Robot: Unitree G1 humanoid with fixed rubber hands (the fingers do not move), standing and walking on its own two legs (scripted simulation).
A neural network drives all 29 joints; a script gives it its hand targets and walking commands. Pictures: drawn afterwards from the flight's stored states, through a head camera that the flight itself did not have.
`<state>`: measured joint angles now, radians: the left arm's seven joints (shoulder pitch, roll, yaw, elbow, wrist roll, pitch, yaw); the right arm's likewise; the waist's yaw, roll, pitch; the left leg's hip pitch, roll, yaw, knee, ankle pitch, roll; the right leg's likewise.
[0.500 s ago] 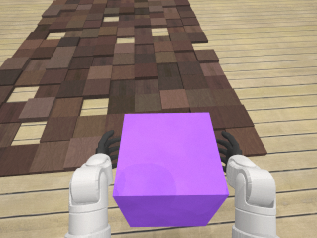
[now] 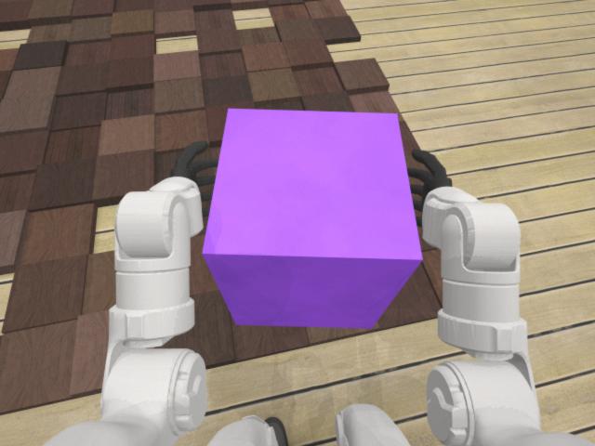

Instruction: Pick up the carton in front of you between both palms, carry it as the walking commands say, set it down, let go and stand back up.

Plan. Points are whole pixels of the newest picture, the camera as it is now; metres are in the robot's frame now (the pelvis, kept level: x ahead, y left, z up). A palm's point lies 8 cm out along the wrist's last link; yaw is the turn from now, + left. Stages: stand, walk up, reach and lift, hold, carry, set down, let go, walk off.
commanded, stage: carry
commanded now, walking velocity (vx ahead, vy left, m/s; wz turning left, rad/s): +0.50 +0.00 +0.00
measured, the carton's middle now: (307, 230) +0.37 -0.01 +0.04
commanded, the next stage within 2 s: none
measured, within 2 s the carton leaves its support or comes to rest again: neither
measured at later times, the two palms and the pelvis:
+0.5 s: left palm (183, 28) +0.70 +0.18 +0.14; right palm (361, 11) +0.74 -0.12 +0.15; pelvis +0.33 -0.02 +0.02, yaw +0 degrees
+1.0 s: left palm out of the picture +1.09 +0.14 +0.22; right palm out of the picture +1.07 -0.16 +0.21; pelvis +0.69 +0.02 +0.04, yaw +0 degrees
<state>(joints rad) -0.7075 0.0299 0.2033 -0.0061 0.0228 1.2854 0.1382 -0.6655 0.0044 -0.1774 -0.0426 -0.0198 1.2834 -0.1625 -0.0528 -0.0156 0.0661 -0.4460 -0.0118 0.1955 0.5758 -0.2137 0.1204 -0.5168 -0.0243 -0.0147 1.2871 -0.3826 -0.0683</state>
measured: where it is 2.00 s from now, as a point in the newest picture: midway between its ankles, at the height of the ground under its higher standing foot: (270, 138)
